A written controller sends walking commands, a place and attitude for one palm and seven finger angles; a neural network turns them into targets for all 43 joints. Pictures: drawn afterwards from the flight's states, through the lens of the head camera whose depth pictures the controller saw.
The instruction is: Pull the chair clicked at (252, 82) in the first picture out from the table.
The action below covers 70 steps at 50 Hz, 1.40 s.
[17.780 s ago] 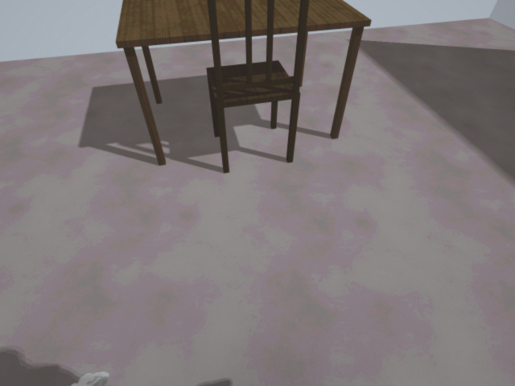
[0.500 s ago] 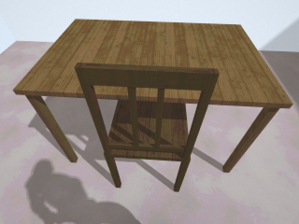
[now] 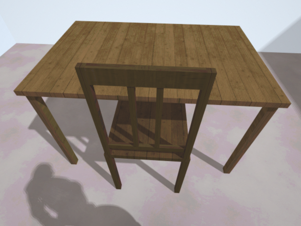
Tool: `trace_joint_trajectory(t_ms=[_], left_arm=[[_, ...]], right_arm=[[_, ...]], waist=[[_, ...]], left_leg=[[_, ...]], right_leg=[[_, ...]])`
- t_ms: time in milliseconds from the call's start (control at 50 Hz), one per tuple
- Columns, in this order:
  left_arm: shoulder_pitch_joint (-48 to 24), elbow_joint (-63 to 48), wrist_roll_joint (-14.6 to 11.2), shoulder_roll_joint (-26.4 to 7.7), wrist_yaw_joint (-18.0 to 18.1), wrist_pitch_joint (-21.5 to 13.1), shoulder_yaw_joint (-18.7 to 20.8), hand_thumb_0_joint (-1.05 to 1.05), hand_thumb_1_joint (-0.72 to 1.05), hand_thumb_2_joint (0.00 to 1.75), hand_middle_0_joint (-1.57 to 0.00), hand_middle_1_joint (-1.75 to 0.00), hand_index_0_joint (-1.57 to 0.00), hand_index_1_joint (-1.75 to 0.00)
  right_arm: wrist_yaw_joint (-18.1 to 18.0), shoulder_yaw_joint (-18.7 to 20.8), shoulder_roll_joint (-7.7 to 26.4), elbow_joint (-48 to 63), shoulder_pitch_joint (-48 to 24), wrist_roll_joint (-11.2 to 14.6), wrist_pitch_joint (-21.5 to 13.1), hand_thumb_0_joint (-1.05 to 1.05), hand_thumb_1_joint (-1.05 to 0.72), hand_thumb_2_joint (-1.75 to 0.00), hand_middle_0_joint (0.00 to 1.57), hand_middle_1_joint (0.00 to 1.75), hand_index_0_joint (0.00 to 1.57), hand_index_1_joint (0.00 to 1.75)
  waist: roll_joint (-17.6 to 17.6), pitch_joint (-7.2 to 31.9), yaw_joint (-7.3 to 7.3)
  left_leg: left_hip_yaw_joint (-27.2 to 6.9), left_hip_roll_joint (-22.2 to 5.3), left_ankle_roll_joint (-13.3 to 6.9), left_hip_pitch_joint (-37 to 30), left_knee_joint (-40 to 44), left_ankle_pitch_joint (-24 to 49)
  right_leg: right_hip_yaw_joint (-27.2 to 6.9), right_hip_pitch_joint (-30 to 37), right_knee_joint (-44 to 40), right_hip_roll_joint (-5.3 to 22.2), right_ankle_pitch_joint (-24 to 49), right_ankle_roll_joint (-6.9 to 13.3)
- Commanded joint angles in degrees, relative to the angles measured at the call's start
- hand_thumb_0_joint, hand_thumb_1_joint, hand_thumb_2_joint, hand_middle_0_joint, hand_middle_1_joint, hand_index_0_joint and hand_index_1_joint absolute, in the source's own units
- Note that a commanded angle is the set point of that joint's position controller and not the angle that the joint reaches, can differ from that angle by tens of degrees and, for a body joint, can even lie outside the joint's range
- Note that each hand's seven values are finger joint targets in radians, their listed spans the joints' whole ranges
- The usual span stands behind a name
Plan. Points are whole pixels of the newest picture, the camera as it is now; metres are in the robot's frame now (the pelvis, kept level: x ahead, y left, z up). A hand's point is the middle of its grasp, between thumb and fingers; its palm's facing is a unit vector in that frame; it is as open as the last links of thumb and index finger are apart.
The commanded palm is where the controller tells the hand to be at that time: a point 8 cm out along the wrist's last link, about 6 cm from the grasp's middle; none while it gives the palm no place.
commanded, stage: look again from close up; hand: left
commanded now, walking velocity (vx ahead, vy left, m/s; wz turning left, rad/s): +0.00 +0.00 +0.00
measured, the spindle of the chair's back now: (134, 120) +0.50 +0.10 -0.06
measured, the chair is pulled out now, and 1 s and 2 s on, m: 0.00 0.00 0.00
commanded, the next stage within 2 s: none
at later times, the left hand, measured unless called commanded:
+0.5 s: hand out of the picture -0.03 +0.14 -0.17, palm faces +0.05 -0.99 -0.16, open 7.4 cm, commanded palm none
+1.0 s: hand out of the picture -0.02 +0.12 -0.17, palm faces +0.07 -0.99 -0.15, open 7.4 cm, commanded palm none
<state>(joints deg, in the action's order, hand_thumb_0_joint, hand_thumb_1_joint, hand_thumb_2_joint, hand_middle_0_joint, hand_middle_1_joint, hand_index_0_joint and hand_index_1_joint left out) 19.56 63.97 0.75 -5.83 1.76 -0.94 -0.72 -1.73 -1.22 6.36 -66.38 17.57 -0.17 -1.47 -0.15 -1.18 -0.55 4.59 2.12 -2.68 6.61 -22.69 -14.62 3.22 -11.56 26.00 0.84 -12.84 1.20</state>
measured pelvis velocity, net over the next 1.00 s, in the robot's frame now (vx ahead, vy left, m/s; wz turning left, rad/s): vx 0.00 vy -0.03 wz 0.01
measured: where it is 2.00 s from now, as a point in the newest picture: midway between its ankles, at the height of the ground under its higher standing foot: outside the picture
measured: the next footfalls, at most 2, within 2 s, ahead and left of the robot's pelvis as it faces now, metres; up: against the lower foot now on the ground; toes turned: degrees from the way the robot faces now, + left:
none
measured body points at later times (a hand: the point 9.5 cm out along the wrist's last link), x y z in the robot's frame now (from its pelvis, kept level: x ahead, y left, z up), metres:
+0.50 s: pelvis +0.00 -0.01 +0.00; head +0.00 -0.02 +0.45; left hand -0.03 +0.19 -0.16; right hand -0.03 -0.21 -0.17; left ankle -0.02 +0.09 -0.74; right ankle +0.01 -0.10 -0.74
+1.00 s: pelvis +0.00 -0.03 +0.00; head +0.00 -0.04 +0.45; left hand -0.03 +0.17 -0.16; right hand -0.02 -0.22 -0.17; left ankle -0.02 +0.09 -0.74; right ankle +0.01 -0.10 -0.74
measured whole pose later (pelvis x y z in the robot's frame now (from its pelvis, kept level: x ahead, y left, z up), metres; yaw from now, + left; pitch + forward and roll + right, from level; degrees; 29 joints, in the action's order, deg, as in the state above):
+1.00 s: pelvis +0.00 -0.03 +0.00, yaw +0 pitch -1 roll +1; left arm 20.7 63.5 0.7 -5.3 1.9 -1.7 -0.5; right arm -2.1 -1.1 5.4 -66.4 18.6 -0.1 -1.5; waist -0.2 -0.4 -0.7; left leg 3.4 0.2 -0.4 7.1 -22.8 -14.6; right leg 4.4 -11.8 25.8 -1.0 -13.2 3.5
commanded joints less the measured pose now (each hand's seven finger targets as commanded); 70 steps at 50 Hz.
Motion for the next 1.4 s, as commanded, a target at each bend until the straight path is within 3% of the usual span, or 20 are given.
trace_joint_trajectory(t_ms=[0,180,220,280,500,580,600,880,920,1020,1080,1240,1380], left_arm=[[4.9,-1.4,-0.1,-4.8,0.5,-0.4,0.9,0.00,0.90,0.90,-0.20,-0.30,-0.20,-0.30],[5.5,-1.2,-0.1,-4.5,0.6,-0.5,0.9,0.00,0.90,0.90,-0.20,-0.30,-0.20,-0.30],[5.5,-1.4,-0.1,-4.4,0.5,-0.4,0.9,0.00,0.90,0.90,-0.20,-0.30,-0.20,-0.30],[5.9,-1.3,-0.1,-4.3,0.6,-0.5,1.0,0.00,0.90,0.90,-0.20,-0.30,-0.20,-0.30],[6.1,-1.5,-0.1,-4.3,0.6,-0.7,1.0,0.00,0.90,0.90,-0.20,-0.30,-0.20,-0.30],[6.3,-1.5,-0.2,-4.3,0.6,-0.8,1.0,0.00,0.90,0.90,-0.20,-0.30,-0.20,-0.30],[6.2,-1.4,-0.2,-4.2,0.6,-0.7,1.0,0.00,0.90,0.90,-0.20,-0.30,-0.20,-0.30],[6.8,-1.6,-0.2,-4.3,0.7,-1.1,1.2,0.00,0.90,0.90,-0.20,-0.30,-0.20,-0.30],[6.8,-1.5,-0.2,-4.3,0.7,-1.1,1.1,0.00,0.90,0.90,-0.20,-0.30,-0.20,-0.30],[6.8,-1.4,-0.2,-4.2,0.6,-1.0,1.1,0.00,0.90,0.90,-0.20,-0.30,-0.20,-0.30],[7.0,-1.4,-0.2,-4.3,0.6,-1.1,1.2,0.00,0.90,0.90,-0.20,-0.30,-0.20,-0.30],[7.0,-1.6,-0.2,-4.4,0.6,-1.0,1.3,0.00,0.90,0.90,-0.20,-0.30,-0.20,-0.30],[7.4,-1.3,-0.3,-4.3,0.6,-1.1,1.3,0.00,0.90,0.90,-0.20,-0.30,-0.20,-0.30]], right_arm=[[-0.5,0.8,4.4,1.4,3.8,0.0,-0.6,0.00,-0.90,-0.90,0.20,0.30,0.20,0.30],[-0.5,0.8,4.1,1.2,4.5,0.0,-0.7,0.00,-0.90,-0.90,0.20,0.30,0.20,0.30],[-0.5,0.8,4.0,1.3,4.4,0.0,-0.6,0.00,-0.90,-0.90,0.20,0.30,0.20,0.30],[-0.5,0.8,3.9,1.2,4.8,0.0,-0.7,0.00,-0.90,-0.90,0.20,0.30,0.20,0.30],[-0.5,0.8,3.2,1.0,5.0,0.1,-0.6,0.00,-0.90,-0.90,0.20,0.30,0.20,0.30],[-0.6,0.7,3.2,0.9,5.3,0.1,-0.7,0.00,-0.90,-0.90,0.20,0.30,0.20,0.30],[-0.6,0.8,3.0,1.0,5.0,0.1,-0.5,0.00,-0.90,-0.90,0.20,0.30,0.20,0.30],[-0.7,0.7,2.9,0.9,5.7,0.0,-0.8,0.00,-0.90,-0.90,0.20,0.30,0.20,0.30],[-0.8,0.7,2.8,1.0,5.5,0.1,-0.7,0.00,-0.90,-0.90,0.20,0.30,0.20,0.30],[-0.7,0.8,2.7,0.9,5.6,0.0,-0.4,0.00,-0.90,-0.90,0.20,0.30,0.20,0.30],[-0.7,0.7,2.6,0.9,6.1,0.0,-0.6,0.00,-0.90,-0.90,0.20,0.30,0.20,0.30],[-0.7,0.7,2.5,0.9,6.3,0.0,-0.4,0.00,-0.90,-0.90,0.20,0.30,0.20,0.30],[-0.8,0.7,2.4,0.9,6.9,0.0,-0.5,0.00,-0.90,-0.90,0.20,0.30,0.20,0.30]], waist=[[0.4,-4.6,-0.06],[0.3,-4.1,-0.05],[0.2,-5.6,-0.15],[0.6,-3.9,-0.08],[2.0,-4.3,-0.15],[0.9,-3.4,-0.03],[1.3,-4.8,-0.18],[0.6,-2.5,-0.09],[0.3,-3.7,-0.14],[0.8,-5.5,-0.11],[1.0,-4.0,-0.08],[1.4,-4.9,-0.10],[0.8,-3.8,-0.13]], left_leg=[[-7.5,-7.2,-0.1,4.3,6.0,3.5],[-7.4,-7.1,0.0,4.4,5.4,4.0],[-7.5,-7.0,0.0,5.7,6.0,2.0],[-7.4,-7.1,-0.1,4.3,5.4,4.1],[-6.6,-7.0,0.0,4.6,5.1,3.7],[-6.6,-6.8,0.2,4.2,4.5,5.0],[-6.4,-6.8,0.2,4.8,5.0,3.2],[-6.3,-6.6,0.5,3.8,3.8,6.8],[-6.2,-6.4,0.6,4.3,3.7,6.8],[-6.0,-6.3,0.6,4.6,4.0,4.9],[-6.0,-6.4,0.6,4.1,3.9,5.7],[-5.8,-6.0,0.7,5.2,3.8,4.1],[-6.1,-6.3,0.7,4.4,3.8,5.3]], right_leg=[[-5.8,-1.9,-5.3,5.1,3.0,1.4],[-6.2,-2.0,-4.9,5.1,3.5,1.5],[-6.2,-2.8,-5.2,5.0,1.9,1.4],[-6.3,-2.2,-4.9,5.1,3.4,1.5],[-6.6,-2.3,-5.7,4.9,3.0,1.7],[-6.8,-2.0,-5.4,5.1,3.8,1.8],[-6.7,-2.8,-6.1,4.9,2.0,1.8],[-6.9,-0.5,-5.8,5.3,6.4,2.0],[-6.9,-0.8,-6.1,5.3,6.7,2.0],[-7.1,-2.3,-7.2,5.2,3.3,2.0],[-7.0,-1.2,-7.1,5.3,4.1,2.0],[-7.2,-1.6,-8.2,5.4,0.9,1.8],[-6.8,-0.9,-7.6,5.2,3.1,2.1]])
